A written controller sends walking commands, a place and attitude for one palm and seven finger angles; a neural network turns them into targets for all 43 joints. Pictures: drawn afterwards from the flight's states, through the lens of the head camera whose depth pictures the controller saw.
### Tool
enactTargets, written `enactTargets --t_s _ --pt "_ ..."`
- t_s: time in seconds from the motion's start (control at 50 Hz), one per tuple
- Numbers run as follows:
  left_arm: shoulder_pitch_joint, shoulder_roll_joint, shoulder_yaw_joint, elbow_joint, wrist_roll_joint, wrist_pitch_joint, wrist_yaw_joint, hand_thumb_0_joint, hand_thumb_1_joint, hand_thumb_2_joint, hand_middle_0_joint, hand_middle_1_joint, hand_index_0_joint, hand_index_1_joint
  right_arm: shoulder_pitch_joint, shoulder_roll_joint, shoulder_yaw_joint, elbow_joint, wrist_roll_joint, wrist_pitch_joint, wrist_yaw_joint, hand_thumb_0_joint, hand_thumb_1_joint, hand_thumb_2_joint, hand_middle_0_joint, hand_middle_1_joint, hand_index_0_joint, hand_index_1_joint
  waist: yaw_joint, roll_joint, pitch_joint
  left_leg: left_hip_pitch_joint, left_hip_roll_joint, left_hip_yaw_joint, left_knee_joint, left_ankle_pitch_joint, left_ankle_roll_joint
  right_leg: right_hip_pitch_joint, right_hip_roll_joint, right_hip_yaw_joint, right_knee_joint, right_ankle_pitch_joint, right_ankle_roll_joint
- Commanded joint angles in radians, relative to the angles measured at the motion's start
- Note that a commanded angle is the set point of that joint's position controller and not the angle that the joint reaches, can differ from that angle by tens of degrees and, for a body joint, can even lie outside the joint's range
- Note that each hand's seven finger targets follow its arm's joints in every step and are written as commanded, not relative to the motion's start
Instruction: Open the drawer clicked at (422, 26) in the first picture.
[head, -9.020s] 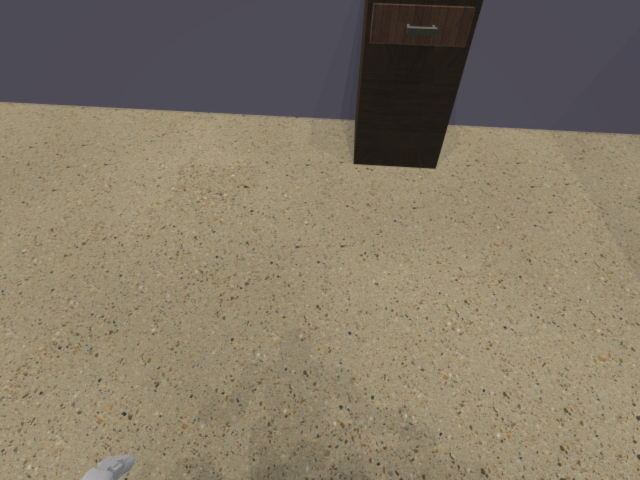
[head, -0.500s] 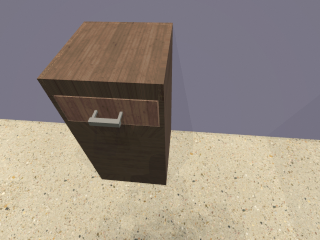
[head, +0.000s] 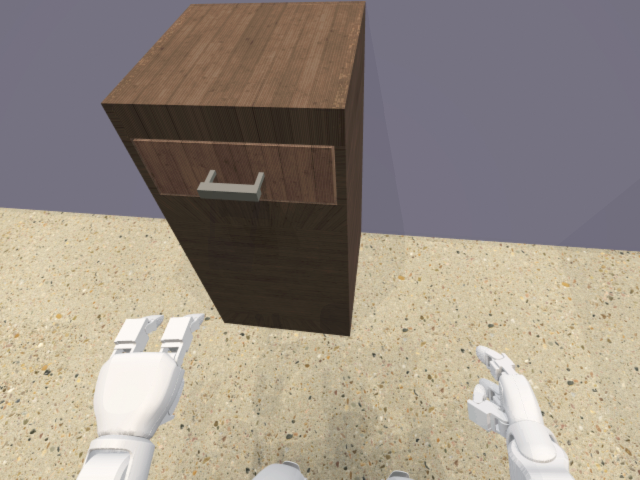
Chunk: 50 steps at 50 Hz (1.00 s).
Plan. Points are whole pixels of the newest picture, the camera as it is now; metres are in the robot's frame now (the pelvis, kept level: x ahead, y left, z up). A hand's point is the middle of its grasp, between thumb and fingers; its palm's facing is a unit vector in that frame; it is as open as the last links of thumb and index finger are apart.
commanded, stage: raise the hand with hooked fingers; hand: left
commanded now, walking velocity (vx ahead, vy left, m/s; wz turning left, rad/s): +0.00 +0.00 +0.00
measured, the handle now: (232, 184) +0.60 +0.29 -0.03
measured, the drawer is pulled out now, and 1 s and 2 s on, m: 0.00 0.00 0.00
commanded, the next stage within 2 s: move the hooked fingers above the handle in 1.32 s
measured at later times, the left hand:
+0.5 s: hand (137, 297) +0.29 +0.29 +0.07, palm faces +0.11 -0.07 -0.99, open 12.4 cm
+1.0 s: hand (129, 212) +0.37 +0.30 +0.14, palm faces +0.05 -0.05 -1.00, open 13.8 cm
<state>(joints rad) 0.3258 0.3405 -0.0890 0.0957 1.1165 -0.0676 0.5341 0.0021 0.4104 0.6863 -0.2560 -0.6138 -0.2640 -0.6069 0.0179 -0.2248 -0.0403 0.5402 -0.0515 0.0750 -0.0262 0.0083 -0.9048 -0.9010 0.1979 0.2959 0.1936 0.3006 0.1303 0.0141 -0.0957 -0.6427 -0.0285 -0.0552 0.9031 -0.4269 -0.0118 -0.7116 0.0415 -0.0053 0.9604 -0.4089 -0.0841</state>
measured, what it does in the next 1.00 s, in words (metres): rises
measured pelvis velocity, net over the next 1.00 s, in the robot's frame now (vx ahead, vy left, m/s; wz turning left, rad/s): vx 0.05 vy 0.06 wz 0.00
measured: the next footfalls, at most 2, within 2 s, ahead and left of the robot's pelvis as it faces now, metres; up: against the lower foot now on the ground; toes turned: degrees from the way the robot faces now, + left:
none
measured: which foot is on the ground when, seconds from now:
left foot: down 0.00-1.00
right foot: down 0.00-1.00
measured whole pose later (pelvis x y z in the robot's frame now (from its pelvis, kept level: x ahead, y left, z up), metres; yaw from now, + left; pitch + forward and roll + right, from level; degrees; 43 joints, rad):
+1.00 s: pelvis +0.05 +0.06 +0.05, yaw +0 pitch +4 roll +0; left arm -0.12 0.47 -0.07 0.06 0.96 0.09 0.07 0.00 -0.48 0.30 -0.32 -1.20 -0.32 -1.19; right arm 0.10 -0.23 0.02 0.62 -0.01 0.13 -0.03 0.01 -0.90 -0.90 0.20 0.30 0.20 0.30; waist 0.09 0.08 -0.02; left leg -0.26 -0.06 -0.05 0.52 -0.32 0.03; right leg -0.30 0.00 0.01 0.52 -0.29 0.00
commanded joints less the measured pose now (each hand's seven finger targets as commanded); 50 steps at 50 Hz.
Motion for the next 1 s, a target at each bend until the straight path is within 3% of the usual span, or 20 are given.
enactTargets --t_s 0.0,0.06,0.1,0.14,0.16,0.2,0.26,0.32,0.38,0.44,0.54,0.62,0.66,0.7,0.82,0.86,0.94,0.98 --pt "-0.344 0.164 0.103 -0.214 -0.077 0.051 0.024 0.000 0.200 0.600 -0.250 -0.750 -0.250 -0.750 -0.078 -0.070 -0.007 -0.128 0.012 -0.060 -0.035 0.000 -0.900 -0.900 0.200 0.300 0.200 0.300 -0.126 -0.048 -0.192 0.053 -0.061 0.042 -0.083 0.023 0.059 0.212 -0.055 0.248 -0.363 -0.060 0.039" --pt "-0.343 0.122 0.042 -0.113 -0.110 0.139 -0.066 0.000 0.130 0.570 -0.255 -0.795 -0.255 -0.795 -0.090 -0.077 0.014 -0.122 0.025 -0.059 -0.044 0.000 -0.900 -0.900 0.200 0.300 0.200 0.300 -0.115 -0.074 -0.149 0.066 -0.049 0.047 -0.159 0.012 0.058 0.242 -0.058 0.198 -0.403 -0.099 0.050" --pt "-0.297 0.146 0.050 -0.087 -0.123 0.176 -0.135 0.000 0.083 0.550 -0.258 -0.825 -0.258 -0.825 -0.082 -0.084 0.020 -0.124 0.036 -0.055 -0.053 0.000 -0.900 -0.900 0.200 0.300 0.200 0.300 -0.078 -0.093 -0.141 0.089 -0.043 0.055 -0.218 0.033 0.055 0.301 -0.057 0.169 -0.416 -0.086 0.052" --pt "-0.260 0.152 0.053 -0.105 -0.123 0.190 -0.188 0.000 0.037 0.530 -0.262 -0.855 -0.262 -0.855 -0.067 -0.087 0.027 -0.129 0.033 -0.052 -0.052 0.000 -0.900 -0.900 0.200 0.300 0.200 0.300 -0.055 -0.109 -0.151 0.114 -0.037 0.055 -0.260 0.077 0.054 0.351 -0.058 0.130 -0.404 -0.023 0.052" --pt "-0.239 0.166 0.076 -0.127 -0.123 0.185 -0.205 0.000 0.013 0.520 -0.263 -0.870 -0.263 -0.870 -0.068 -0.091 0.028 -0.141 0.034 -0.053 -0.050 0.000 -0.900 -0.900 0.200 0.300 0.200 0.300 -0.039 -0.074 -0.162 0.124 -0.035 0.057 -0.277 0.084 0.052 0.372 -0.058 0.117 -0.400 -0.024 0.050" --pt "-0.211 0.162 0.088 -0.152 -0.121 0.164 -0.223 0.000 -0.033 0.500 -0.267 -0.900 -0.267 -0.900 -0.049 -0.087 0.028 -0.139 0.032 -0.056 -0.045 0.000 -0.900 -0.900 0.200 0.300 0.200 0.300 -0.031 -0.092 -0.122 0.141 -0.030 0.057 -0.305 0.097 0.049 0.373 -0.056 0.093 -0.405 -0.010 0.049" --pt "-0.256 0.176 0.129 -0.202 -0.098 0.122 -0.201 0.000 -0.103 0.470 -0.272 -0.945 -0.272 -0.945 -0.033 -0.092 0.018 -0.141 0.026 -0.060 -0.036 0.000 -0.900 -0.900 0.200 0.300 0.200 0.300 -0.031 -0.064 -0.097 0.169 -0.022 0.047 -0.331 0.124 0.047 0.357 -0.043 0.054 -0.390 0.018 0.038" --pt "-0.310 0.191 0.151 -0.258 -0.070 0.094 -0.146 0.000 -0.173 0.440 -0.277 -0.990 -0.277 -0.990 -0.019 -0.099 0.004 -0.136 0.015 -0.061 -0.026 0.000 -0.900 -0.900 0.200 0.300 0.200 0.300 -0.033 0.020 -0.148 0.238 -0.020 0.035 -0.333 0.184 0.044 0.347 -0.032 0.033 -0.355 0.099 0.024" --pt "-0.410 0.184 0.134 -0.274 -0.061 0.101 -0.106 0.000 -0.243 0.410 -0.282 -1.035 -0.282 -1.035 -0.017 -0.108 -0.009 -0.123 0.013 -0.057 -0.019 0.000 -0.900 -0.900 0.200 0.300 0.200 0.300 -0.057 0.060 -0.161 0.280 -0.013 0.019 -0.334 0.203 0.038 0.309 -0.022 0.012 -0.338 0.113 0.020" --pt "-0.465 0.179 0.106 -0.275 -0.077 0.125 -0.111 0.000 -0.313 0.380 -0.287 -1.080 -0.287 -1.080 -0.010 -0.118 -0.018 -0.102 0.018 -0.053 -0.014 0.000 -0.900 -0.900 0.200 0.300 0.200 0.300 -0.071 0.080 -0.199 0.334 -0.004 0.005 -0.341 0.256 0.030 0.314 -0.020 -0.001 -0.334 0.164 0.020" --pt "-0.496 0.157 0.039 -0.261 -0.106 0.188 -0.202 0.000 -0.430 0.330 -0.295 -1.155 -0.295 -1.155 -0.021 -0.120 -0.015 -0.092 0.031 -0.037 -0.012 0.000 -0.900 -0.900 0.200 0.300 0.200 0.300 -0.068 0.047 -0.179 0.386 0.014 -0.020 -0.377 0.372 0.011 0.357 -0.024 -0.015 -0.359 0.228 0.026" --pt "-0.536 0.207 0.063 -0.223 -0.100 0.223 -0.288 0.000 -0.500 0.300 -0.300 -1.200 -0.300 -1.200 -0.025 -0.119 0.002 -0.090 0.038 -0.012 -0.016 0.000 -0.900 -0.900 0.200 0.300 0.200 0.300 -0.060 -0.013 -0.142 0.392 0.019 -0.010 -0.405 0.420 0.012 0.413 -0.022 -0.016 -0.391 0.270 0.029" --pt "-0.568 0.234 0.086 -0.199 -0.100 0.229 -0.323 0.000 -0.500 0.300 -0.300 -1.200 -0.300 -1.200 -0.028 -0.119 0.013 -0.091 0.039 -0.002 -0.021 0.000 -0.900 -0.900 0.200 0.300 0.200 0.300 -0.056 -0.005 -0.130 0.395 0.017 -0.001 -0.418 0.430 0.015 0.442 -0.020 -0.015 -0.407 0.289 0.028" --pt "-0.614 0.251 0.092 -0.196 -0.102 0.223 -0.349 0.000 -0.500 0.300 -0.300 -1.200 -0.300 -1.200 -0.024 -0.113 0.019 -0.088 0.040 0.004 -0.023 0.000 -0.900 -0.900 0.200 0.300 0.200 0.300 -0.055 0.012 -0.130 0.412 0.015 0.003 -0.426 0.452 0.014 0.462 -0.022 -0.016 -0.417 0.309 0.028" --pt "-0.697 0.296 0.124 -0.292 -0.122 0.161 -0.390 0.000 -0.500 0.300 -0.300 -1.200 -0.300 -1.200 -0.012 -0.109 0.018 -0.084 0.031 0.003 -0.018 0.000 -0.900 -0.900 0.200 0.300 0.200 0.300 -0.055 0.105 -0.249 0.518 0.013 -0.006 -0.404 0.678 0.001 0.528 -0.022 -0.009 -0.433 0.443 0.029" --pt "-0.692 0.299 0.134 -0.261 -0.135 0.156 -0.404 0.000 -0.500 0.300 -0.300 -1.200 -0.300 -1.200 -0.007 -0.111 0.018 -0.076 0.032 0.004 -0.015 0.000 -0.900 -0.900 0.200 0.300 0.200 0.300 -0.060 0.085 -0.232 0.514 0.014 -0.007 -0.404 0.704 0.002 0.531 -0.020 -0.014 -0.443 0.466 0.031" --pt "-0.658 0.281 0.122 -0.179 -0.162 0.156 -0.440 0.000 -0.500 0.300 -0.300 -1.200 -0.300 -1.200 0.008 -0.122 0.014 -0.066 0.041 0.015 -0.012 0.000 -0.900 -0.900 0.200 0.300 0.200 0.300 -0.067 -0.023 -0.175 0.455 0.006 0.015 -0.418 0.636 0.019 0.547 -0.020 -0.015 -0.459 0.499 0.038" --pt "-0.623 0.282 0.127 -0.184 -0.175 0.151 -0.458 0.000 -0.500 0.300 -0.300 -1.200 -0.300 -1.200 0.011 -0.127 0.011 -0.075 0.045 0.017 -0.005 0.000 -0.900 -0.900 0.200 0.300 0.200 0.300 -0.058 -0.019 -0.199 0.450 0.001 0.022 -0.416 0.652 0.024 0.578 -0.025 -0.012 -0.453 0.535 0.039"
